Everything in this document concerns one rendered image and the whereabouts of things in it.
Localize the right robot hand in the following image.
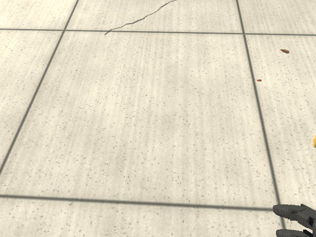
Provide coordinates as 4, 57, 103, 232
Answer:
273, 203, 316, 237

